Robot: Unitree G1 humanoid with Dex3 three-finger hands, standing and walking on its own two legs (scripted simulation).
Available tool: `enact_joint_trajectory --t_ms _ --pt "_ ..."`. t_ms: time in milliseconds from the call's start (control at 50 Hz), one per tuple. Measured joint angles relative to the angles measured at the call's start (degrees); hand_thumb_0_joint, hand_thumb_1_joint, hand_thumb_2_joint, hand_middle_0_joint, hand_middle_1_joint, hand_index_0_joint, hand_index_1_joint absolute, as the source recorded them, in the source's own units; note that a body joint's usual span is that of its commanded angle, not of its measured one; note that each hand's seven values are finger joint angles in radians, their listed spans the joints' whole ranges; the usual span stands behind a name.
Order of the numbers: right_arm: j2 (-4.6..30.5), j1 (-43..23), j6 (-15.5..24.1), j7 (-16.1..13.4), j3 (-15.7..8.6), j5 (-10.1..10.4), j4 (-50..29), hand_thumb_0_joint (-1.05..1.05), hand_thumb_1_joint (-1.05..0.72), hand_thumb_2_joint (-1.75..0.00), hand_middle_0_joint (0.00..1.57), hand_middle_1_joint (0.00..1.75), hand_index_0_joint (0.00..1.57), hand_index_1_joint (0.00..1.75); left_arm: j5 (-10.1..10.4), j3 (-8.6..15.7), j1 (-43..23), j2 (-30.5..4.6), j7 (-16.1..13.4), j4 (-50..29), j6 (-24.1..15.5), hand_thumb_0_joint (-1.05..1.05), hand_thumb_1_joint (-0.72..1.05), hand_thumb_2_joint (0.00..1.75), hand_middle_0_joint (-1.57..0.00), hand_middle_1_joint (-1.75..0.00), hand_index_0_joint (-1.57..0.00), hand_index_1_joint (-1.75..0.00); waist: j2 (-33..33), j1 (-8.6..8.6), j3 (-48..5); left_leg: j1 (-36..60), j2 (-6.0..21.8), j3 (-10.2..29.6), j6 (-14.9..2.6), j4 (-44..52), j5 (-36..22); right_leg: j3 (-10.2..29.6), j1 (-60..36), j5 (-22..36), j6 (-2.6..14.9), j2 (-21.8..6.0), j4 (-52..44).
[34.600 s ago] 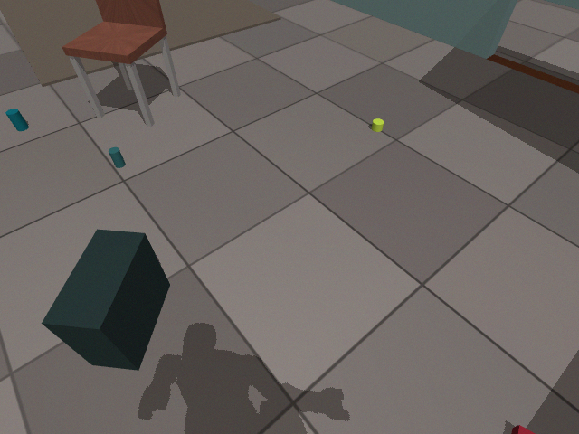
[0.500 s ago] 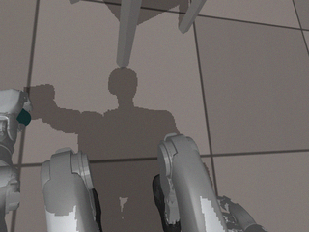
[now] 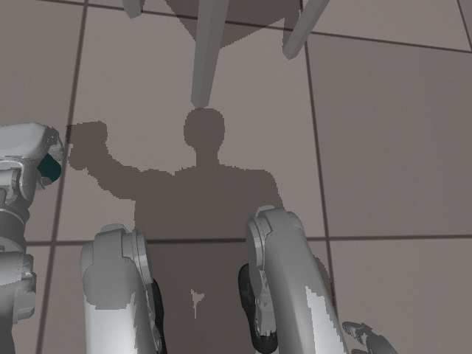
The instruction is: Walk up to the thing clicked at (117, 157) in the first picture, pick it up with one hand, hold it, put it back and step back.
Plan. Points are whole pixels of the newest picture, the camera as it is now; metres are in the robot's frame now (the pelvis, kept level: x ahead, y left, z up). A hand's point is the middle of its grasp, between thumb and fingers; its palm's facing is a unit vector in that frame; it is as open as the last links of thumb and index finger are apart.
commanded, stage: lift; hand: left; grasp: from above
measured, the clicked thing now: (35, 162) +0.46 +0.32 -0.16
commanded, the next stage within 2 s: hold in 1.48 s
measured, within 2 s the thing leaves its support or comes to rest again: neither
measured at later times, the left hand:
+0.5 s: hand out of the picture +0.39 +0.31 +0.01, palm faces -0.42 -0.09 -0.91, open 7.1 cm
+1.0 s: hand out of the picture +0.34 +0.29 +0.21, palm faces -0.43 -0.11 -0.90, open 7.1 cm
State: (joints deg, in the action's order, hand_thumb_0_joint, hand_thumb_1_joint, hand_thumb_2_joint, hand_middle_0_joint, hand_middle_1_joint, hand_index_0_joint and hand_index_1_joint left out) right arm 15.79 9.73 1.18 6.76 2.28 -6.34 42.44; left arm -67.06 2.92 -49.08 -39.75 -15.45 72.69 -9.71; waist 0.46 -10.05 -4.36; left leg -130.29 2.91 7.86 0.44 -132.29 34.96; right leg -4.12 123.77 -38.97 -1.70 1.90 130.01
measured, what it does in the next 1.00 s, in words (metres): rises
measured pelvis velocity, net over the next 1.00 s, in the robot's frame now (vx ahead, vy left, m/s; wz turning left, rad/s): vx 0.03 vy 0.01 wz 0.10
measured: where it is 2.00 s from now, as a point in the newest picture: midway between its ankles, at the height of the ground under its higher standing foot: (207, 331)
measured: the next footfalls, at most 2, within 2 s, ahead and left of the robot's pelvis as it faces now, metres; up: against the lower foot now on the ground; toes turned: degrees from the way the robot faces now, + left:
none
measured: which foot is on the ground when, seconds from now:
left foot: down 0.00-1.00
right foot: down 0.00-1.00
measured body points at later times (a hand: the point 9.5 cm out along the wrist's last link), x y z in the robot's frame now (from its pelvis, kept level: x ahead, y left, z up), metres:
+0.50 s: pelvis +0.00 +0.00 +0.10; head +0.18 +0.05 +0.52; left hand +0.41 +0.31 +0.06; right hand +0.13 -0.26 -0.02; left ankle +0.10 +0.13 -0.32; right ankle +0.10 -0.12 -0.32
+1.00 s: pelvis +0.03 +0.01 +0.29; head +0.11 +0.03 +0.73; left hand +0.36 +0.29 +0.27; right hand +0.17 -0.24 +0.17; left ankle +0.10 +0.13 -0.32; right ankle +0.10 -0.12 -0.32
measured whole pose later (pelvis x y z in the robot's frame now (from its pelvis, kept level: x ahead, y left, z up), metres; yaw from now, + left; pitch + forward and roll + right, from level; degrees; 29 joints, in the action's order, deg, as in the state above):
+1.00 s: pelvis +0.03 +0.01 +0.29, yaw +6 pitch +19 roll -3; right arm 13.6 11.3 -0.2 -2.9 -0.6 1.9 40.4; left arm -56.7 -7.9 -20.2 -27.2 -5.4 43.2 0.0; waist 2.6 -3.7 -9.1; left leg -67.9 3.3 1.4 0.0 -76.8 27.9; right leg -1.0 63.8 -30.0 -1.4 0.5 74.9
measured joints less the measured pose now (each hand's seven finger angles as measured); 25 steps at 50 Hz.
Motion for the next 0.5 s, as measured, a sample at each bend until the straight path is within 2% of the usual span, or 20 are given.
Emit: enact_joint_trajectory --t_ms 220,400,500 --pt "-0.59 0.92 -1.81 -1.32 -2.10 2.71 -1.40 0.00 -0.93 -0.91 0.21 0.30 0.21 0.30 3.48 -1.26 6.66 2.54 5.97 -10.77 0.93 -0.05 0.11 0.68 -0.63 -0.79 -0.94 -0.77 1.50 2.44 -2.91 5.42 0.13 -1.44 -0.33 6.30 -0.04 0.84 -4.96 0.12 0.01 -0.40 -5.91" --pt "-0.35 -0.12 -2.68 -2.66 -3.49 4.59 -3.31 0.00 -0.93 -0.91 0.21 0.30 0.21 0.30 6.29 -3.42 12.92 4.44 8.74 -20.29 2.53 -0.06 0.16 0.72 -0.65 -0.80 -0.88 -0.81 1.72 4.61 -5.18 12.65 0.19 -2.32 -0.46 13.27 -0.23 1.18 -11.95 0.57 0.05 -0.71 -12.90" --pt "-0.50 -1.21 -3.24 -3.87 -4.01 5.41 -4.00 0.00 -0.93 -0.91 0.21 0.30 0.21 0.30 7.67 -4.34 17.06 5.92 9.36 -25.94 4.17 -0.06 0.17 0.71 -0.64 -0.80 -0.86 -0.83 1.78 5.36 -5.67 18.46 0.17 -2.81 -0.50 18.17 -0.56 1.34 -17.63 1.07 0.06 -0.93 -17.83"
